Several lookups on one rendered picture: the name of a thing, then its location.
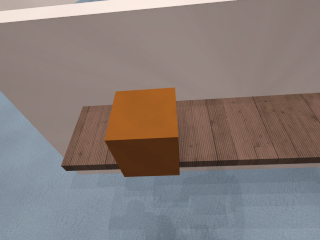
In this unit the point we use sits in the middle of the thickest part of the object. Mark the carton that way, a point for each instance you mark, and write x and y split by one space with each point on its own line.
142 132

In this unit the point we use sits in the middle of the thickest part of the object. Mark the table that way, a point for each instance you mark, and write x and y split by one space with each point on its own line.
237 131

